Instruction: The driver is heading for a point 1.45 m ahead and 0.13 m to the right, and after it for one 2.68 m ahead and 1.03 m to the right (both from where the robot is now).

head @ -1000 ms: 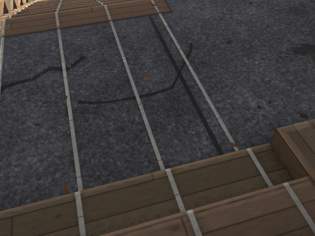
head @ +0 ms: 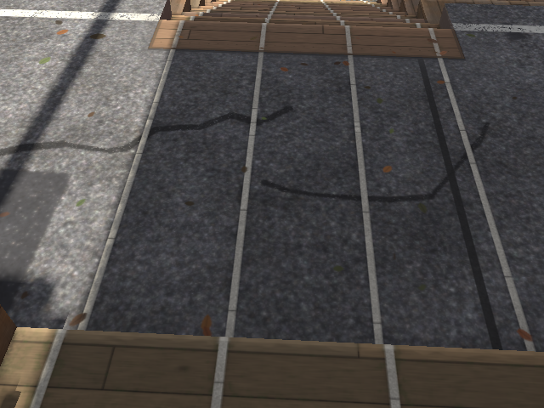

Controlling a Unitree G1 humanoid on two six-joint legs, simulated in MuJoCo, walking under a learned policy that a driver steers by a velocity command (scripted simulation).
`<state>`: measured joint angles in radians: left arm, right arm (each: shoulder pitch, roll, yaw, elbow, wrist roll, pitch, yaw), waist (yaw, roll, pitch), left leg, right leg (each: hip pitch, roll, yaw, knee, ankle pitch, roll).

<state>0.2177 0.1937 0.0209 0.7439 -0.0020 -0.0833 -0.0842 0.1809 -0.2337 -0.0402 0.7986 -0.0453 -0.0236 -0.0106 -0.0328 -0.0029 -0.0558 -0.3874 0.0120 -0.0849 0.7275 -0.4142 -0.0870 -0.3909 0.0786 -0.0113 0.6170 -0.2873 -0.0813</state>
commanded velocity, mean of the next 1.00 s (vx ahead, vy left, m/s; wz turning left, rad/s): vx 0.00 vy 0.00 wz -0.27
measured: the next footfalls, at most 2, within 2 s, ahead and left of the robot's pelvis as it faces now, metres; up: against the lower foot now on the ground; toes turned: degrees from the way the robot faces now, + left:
left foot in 0.38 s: +0.04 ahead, +0.15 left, +0.00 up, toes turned -15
right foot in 0.78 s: +0.00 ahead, -0.10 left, +0.00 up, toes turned -15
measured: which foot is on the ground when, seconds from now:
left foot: up 0.00-0.36, down 0.38-1.00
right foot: down 0.00-0.38, up 0.40-0.76, down 0.78-1.00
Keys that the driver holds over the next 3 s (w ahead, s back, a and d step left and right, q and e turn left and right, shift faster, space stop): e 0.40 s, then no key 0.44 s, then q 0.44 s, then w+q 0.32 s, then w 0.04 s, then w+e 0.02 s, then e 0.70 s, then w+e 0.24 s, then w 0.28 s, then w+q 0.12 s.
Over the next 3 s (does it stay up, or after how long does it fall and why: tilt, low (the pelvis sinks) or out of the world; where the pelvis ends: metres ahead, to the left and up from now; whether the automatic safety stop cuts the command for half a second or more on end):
stays up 0.53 0.07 -0.19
